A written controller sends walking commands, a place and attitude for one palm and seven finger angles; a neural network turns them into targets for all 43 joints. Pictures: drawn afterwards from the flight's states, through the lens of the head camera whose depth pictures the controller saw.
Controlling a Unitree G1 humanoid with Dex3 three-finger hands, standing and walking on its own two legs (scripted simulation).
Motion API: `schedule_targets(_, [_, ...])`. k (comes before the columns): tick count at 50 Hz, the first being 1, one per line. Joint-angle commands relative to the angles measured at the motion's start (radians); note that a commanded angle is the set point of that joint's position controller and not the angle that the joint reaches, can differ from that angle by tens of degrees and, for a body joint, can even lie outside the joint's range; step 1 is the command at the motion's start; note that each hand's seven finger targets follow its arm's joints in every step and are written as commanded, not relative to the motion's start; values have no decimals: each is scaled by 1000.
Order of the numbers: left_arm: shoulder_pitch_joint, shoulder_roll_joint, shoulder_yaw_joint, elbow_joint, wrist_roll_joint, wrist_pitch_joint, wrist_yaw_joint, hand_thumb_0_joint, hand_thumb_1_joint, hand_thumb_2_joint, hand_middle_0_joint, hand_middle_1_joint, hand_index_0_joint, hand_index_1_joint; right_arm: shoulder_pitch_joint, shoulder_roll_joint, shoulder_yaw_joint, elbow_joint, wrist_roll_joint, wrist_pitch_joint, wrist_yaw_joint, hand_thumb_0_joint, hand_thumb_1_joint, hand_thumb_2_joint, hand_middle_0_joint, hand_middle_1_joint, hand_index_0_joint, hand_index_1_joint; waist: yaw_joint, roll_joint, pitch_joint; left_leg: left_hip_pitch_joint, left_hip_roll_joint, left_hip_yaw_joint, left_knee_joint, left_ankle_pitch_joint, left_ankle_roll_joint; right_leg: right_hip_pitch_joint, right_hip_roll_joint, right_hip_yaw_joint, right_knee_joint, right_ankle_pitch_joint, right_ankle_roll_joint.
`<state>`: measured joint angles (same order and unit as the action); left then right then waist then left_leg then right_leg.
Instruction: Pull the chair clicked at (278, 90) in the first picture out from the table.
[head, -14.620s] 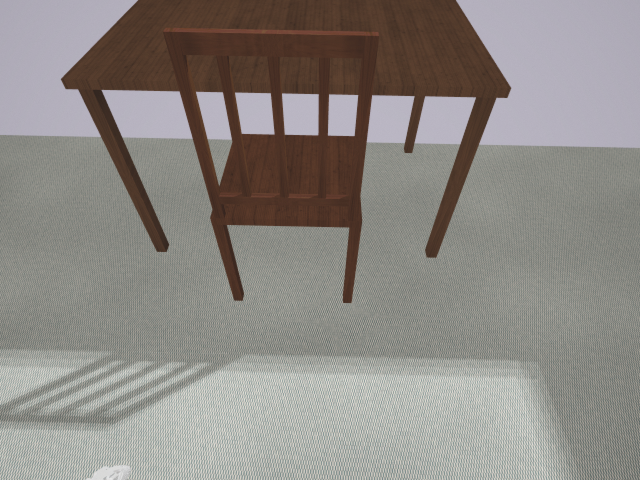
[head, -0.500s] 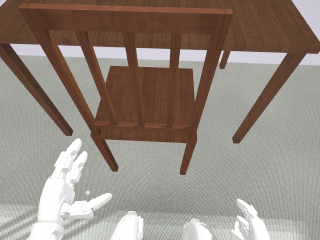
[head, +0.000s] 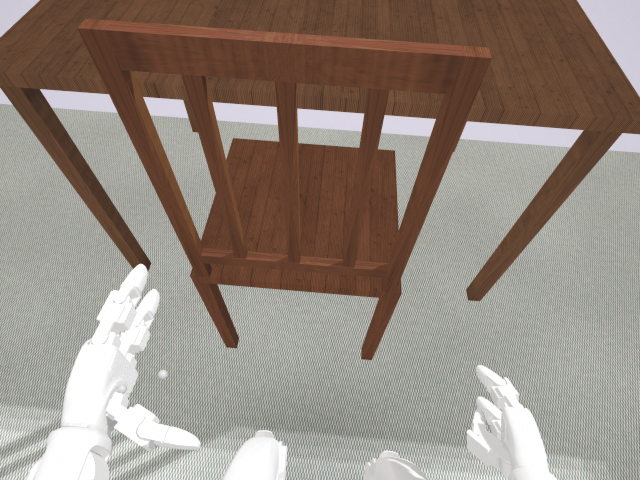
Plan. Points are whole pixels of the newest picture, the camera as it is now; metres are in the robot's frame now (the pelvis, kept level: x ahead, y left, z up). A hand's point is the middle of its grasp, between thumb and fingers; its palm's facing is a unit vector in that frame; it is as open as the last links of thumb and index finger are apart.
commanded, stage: raise the hand toward the chair's back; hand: left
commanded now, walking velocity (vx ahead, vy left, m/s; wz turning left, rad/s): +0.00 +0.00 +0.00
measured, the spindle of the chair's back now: (291, 192) +0.50 +0.08 +0.03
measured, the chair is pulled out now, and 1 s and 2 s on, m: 0.00 0.00 0.00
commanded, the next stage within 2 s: aim the fingers beside a spindle in 0.74 s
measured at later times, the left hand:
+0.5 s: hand (148, 351) +0.25 +0.21 +0.05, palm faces -0.02 -1.00 -0.05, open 16.9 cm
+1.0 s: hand (155, 352) +0.25 +0.20 +0.04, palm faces -0.02 -1.00 -0.05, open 16.9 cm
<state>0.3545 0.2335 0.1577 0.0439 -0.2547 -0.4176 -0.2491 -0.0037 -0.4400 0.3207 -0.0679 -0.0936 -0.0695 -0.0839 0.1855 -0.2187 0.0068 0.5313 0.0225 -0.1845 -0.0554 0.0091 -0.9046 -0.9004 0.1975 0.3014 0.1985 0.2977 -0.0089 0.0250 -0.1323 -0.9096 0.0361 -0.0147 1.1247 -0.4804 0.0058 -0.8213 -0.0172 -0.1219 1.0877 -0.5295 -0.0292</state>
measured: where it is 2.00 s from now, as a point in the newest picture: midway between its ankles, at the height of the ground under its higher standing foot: outside the picture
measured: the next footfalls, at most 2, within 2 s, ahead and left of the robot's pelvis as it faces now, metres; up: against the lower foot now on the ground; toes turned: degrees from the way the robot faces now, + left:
none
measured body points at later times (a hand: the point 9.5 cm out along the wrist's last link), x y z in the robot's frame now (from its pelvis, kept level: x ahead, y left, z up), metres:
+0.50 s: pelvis +0.00 +0.01 +0.01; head +0.07 +0.01 +0.45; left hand +0.24 +0.26 +0.05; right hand +0.16 -0.25 -0.07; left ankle +0.04 +0.11 -0.66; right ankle +0.00 -0.11 -0.66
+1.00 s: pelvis +0.00 +0.00 +0.00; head +0.07 +0.01 +0.45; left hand +0.24 +0.25 +0.05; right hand +0.17 -0.24 -0.08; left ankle +0.04 +0.11 -0.66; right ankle +0.00 -0.11 -0.66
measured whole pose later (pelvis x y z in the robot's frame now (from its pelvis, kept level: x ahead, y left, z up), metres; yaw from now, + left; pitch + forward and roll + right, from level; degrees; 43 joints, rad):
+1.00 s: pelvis +0.00 +0.00 +0.00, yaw +0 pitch +15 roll -2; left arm 0.22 0.25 0.21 0.17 -0.28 -0.43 -0.31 -0.01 -0.50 0.30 -0.06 -0.08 -0.06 -0.08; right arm 0.22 -0.25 0.01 0.57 0.03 -0.21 -0.06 0.01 -0.90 -0.90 0.20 0.30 0.20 0.30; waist -0.02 0.03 -0.12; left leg -0.89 0.03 -0.01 1.09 -0.46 0.01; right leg -0.80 -0.02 -0.12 1.06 -0.51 -0.03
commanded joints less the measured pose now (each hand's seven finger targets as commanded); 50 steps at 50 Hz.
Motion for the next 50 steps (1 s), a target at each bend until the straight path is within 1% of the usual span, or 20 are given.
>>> schedule_targets(1, [-80,133,89,-208,-28,-73,-17,0,-500,300,-60,-80,-60,-80,-3,-149,-60,-130,5,-49,-16,0,-900,-900,200,300,200,300,-14,55,-227,250,-20,-21,-160,252,15,99,19,59,-176,259,7])
schedule_targets(4, [-95,150,111,-169,-31,-67,-23,0,-500,300,-60,-80,-60,-80,-4,-158,-59,-121,6,-51,-17,0,-900,-900,200,300,200,300,-15,26,-213,240,-18,-28,-167,236,15,94,22,54,-180,237,8])
schedule_targets(8, [-124,150,118,-148,-45,-56,-46,0,-500,300,-60,-80,-60,-80,3,-162,-58,-117,10,-54,-19,0,-900,-900,200,300,200,300,-16,28,-219,248,-21,-24,-179,236,13,110,20,55,-192,240,10])
schedule_targets(9, [-127,175,139,-144,-43,-54,-46,0,-500,300,-60,-80,-60,-80,2,-166,-60,-116,10,-56,-20,0,-900,-900,200,300,200,300,-10,25,-229,250,-20,-25,-180,243,14,121,20,56,-192,245,9])
schedule_targets(12, [-147,177,147,-141,-55,-53,-55,0,-500,300,-60,-80,-60,-80,8,-167,-60,-112,12,-60,-20,0,-900,-900,200,300,200,300,-10,30,-236,267,-22,-23,-193,259,14,134,19,56,-201,261,10])
schedule_targets(15, [-118,155,134,-111,-55,-49,-57,0,-500,300,-60,-80,-60,-80,9,-167,-62,-112,13,-62,-16,0,-900,-900,200,300,200,300,-7,21,-222,267,-23,-22,-203,268,13,141,20,51,-204,269,10])
schedule_targets(16, [-125,158,133,-117,-57,-51,-58,0,-500,300,-60,-80,-60,-80,9,-170,-63,-110,13,-63,-15,0,-900,-900,200,300,200,300,-7,36,-225,269,-23,-23,-204,263,12,135,19,52,-204,262,10])
schedule_targets(20, [-127,170,143,-102,-49,-58,-51,0,-500,300,-60,-80,-60,-80,13,-173,-68,-109,13,-64,-11,0,-900,-900,200,300,200,300,-9,8,-206,260,-22,-23,-211,248,11,132,20,50,-207,246,11])
schedule_targets(23, [-136,169,143,-115,-51,-73,-45,0,-500,300,-60,-80,-60,-80,13,-172,-68,-111,12,-67,-11,0,-900,-900,200,300,200,300,-7,35,-208,268,-21,-21,-213,235,10,117,19,51,-207,226,10])
schedule_targets(26, [-138,175,151,-122,-51,-84,-38,0,-500,300,-60,-80,-60,-80,16,-171,-68,-109,10,-67,-9,0,-900,-900,200,300,200,300,-4,43,-226,268,-23,-19,-210,243,11,131,19,56,-205,238,9])
schedule_targets(31, [-137,168,136,-119,-44,-85,-40,0,-500,300,-60,-80,-60,-80,14,-171,-65,-110,11,-65,-5,0,-900,-900,200,300,200,300,-10,56,-207,268,-21,-19,-211,238,10,122,19,53,-204,235,8])
schedule_targets(33, [-136,171,139,-126,-47,-87,-42,0,-500,300,-60,-80,-60,-80,14,-171,-67,-109,11,-67,-7,0,-900,-900,200,300,200,300,-9,55,-225,280,-21,-19,-206,249,11,121,20,56,-202,246,9])
schedule_targets(36, [-144,167,135,-115,-48,-81,-45,0,-500,300,-60,-80,-60,-80,10,-170,-64,-110,12,-65,-7,0,-900,-900,200,300,200,300,-14,46,-210,267,-22,-20,-207,226,11,112,20,55,-207,225,11])
schedule_targets(39, [-140,171,145,-86,-54,-73,-50,0,-500,300,-60,-80,-60,-80,7,-171,-64,-109,13,-65,-12,0,-900,-900,200,300,200,300,-14,-2,-197,241,-24,-20,-204,205,15,124,22,63,-218,212,13])
schedule_targets(40, [-147,157,131,-92,-54,-73,-55,0,-500,300,-60,-80,-60,-80,9,-172,-62,-111,14,-66,-12,0,-900,-900,200,300,200,300,-17,7,-196,244,-25,-19,-205,203,14,121,21,61,-215,210,13])
schedule_targets(42, [-164,167,134,-106,-55,-75,-59,0,-500,300,-60,-80,-60,-80,8,-171,-61,-112,13,-68,-12,0,-900,-900,200,300,200,300,-15,23,-203,248,-26,-19,-205,198,14,121,19,63,-218,204,12])
schedule_targets(46, [-237,170,129,-71,-47,-86,-59,0,-500,300,-60,-80,-60,-80,16,-177,-59,-96,11,-74,-17,0,-900,-900,200,300,200,300,-30,10,-193,225,-24,-21,-180,176,14,84,18,70,-206,180,13])
schedule_targets(47, [-254,146,105,-71,-44,-89,-61,0,-500,300,-60,-80,-60,-80,14,-174,-56,-99,10,-76,-15,0,-900,-900,200,300,200,300,-28,39,-189,226,-26,-22,-182,172,13,73,16,67,-200,171,11])
schedule_targets(48, [-281,150,102,-74,-45,-92,-60,0,-500,300,-60,-80,-60,-80,15,-175,-57,-94,9,-79,-16,0,-900,-900,200,300,200,300,-32,38,-205,230,-25,-22,-175,175,14,70,15,70,-198,176,11])
schedule_targets(50, [-254,170,126,-52,-41,-89,-56,0,-500,300,-60,-80,-60,-80,21,-177,-62,-95,8,-78,-15,0,-900,-900,200,300,200,300,-19,15,-230,227,-25,-21,-171,196,15,93,16,73,-192,199,10])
